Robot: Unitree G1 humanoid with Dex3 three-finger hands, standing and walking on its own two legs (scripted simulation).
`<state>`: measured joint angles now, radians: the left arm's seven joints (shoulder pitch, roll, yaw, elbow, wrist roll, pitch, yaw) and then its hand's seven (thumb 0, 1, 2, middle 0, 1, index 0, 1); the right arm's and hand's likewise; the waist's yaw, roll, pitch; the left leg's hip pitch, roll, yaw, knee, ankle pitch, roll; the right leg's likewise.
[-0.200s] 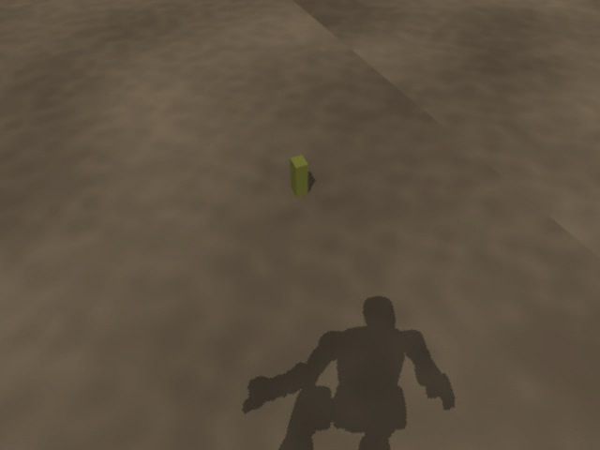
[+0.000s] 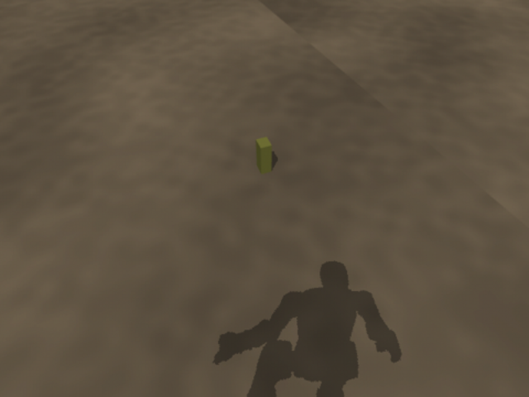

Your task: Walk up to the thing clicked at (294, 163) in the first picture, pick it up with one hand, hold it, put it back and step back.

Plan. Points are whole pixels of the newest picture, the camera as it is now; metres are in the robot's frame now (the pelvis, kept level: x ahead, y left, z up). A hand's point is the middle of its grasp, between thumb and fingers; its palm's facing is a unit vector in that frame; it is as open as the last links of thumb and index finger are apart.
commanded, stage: stand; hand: left
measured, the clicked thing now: (263, 155) +1.35 +0.03 -0.69
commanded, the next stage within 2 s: walk up in 0.92 s
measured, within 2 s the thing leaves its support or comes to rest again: neither
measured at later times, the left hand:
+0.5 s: hand out of the picture +0.08 +0.25 -0.16, palm faces -0.03 -0.94 -0.33, open 7.4 cm
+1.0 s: hand out of the picture +0.08 +0.26 -0.16, palm faces -0.06 -0.94 -0.33, open 7.4 cm
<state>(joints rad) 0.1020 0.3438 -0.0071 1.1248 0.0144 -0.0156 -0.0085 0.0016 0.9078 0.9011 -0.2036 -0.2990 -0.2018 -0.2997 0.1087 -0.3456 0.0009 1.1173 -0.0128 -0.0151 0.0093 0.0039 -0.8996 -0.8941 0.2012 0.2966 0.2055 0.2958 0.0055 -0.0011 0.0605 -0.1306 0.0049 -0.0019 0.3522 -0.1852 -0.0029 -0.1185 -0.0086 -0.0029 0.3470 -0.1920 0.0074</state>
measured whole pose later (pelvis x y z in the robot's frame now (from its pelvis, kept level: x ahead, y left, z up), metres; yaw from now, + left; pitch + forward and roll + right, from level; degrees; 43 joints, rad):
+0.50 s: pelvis +0.00 +0.00 +0.00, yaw +0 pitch -2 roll +0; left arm 0.11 0.35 -0.01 1.12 0.01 -0.02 -0.01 0.00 0.91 0.90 -0.20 -0.30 -0.20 -0.30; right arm 0.11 -0.35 0.00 1.12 -0.01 -0.01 0.01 0.00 -0.90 -0.89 0.20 0.30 0.21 0.30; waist 0.00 0.00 0.06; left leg -0.12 0.00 0.00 0.34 -0.18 0.00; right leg -0.11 -0.01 0.00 0.33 -0.19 0.01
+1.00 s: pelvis +0.01 +0.00 +0.00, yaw -2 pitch -2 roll +1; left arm 0.17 0.37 0.03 1.07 0.04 -0.01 -0.05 0.00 0.91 0.90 -0.20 -0.30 -0.20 -0.30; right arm 0.15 -0.35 -0.04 1.07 -0.03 -0.04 0.04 0.00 -0.90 -0.89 0.20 0.30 0.21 0.30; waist 0.01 -0.02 0.03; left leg -0.13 0.00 0.03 0.40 -0.29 0.03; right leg -0.20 -0.01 0.01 0.55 -0.40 -0.02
